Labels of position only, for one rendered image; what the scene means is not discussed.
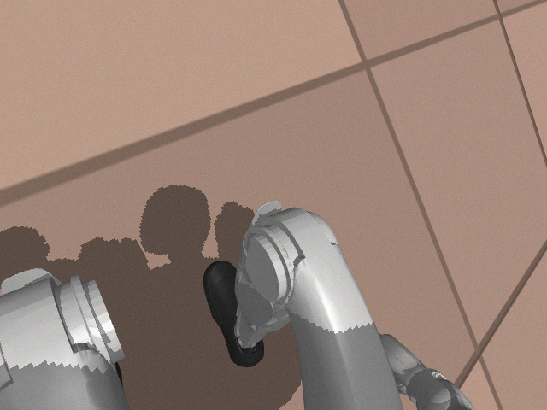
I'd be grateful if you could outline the right robot arm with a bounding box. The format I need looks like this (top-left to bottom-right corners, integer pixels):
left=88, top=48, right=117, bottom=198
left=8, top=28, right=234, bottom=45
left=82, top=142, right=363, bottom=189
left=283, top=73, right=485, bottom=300
left=406, top=369, right=475, bottom=410

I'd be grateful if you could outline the right robot hand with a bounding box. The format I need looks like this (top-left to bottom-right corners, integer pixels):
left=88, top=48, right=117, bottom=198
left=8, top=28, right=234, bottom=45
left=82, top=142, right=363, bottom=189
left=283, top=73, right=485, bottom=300
left=379, top=334, right=427, bottom=395

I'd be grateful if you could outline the right robot foot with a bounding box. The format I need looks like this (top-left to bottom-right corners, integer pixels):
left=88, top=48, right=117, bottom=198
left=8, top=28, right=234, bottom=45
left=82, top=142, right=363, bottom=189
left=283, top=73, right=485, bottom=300
left=203, top=261, right=264, bottom=367

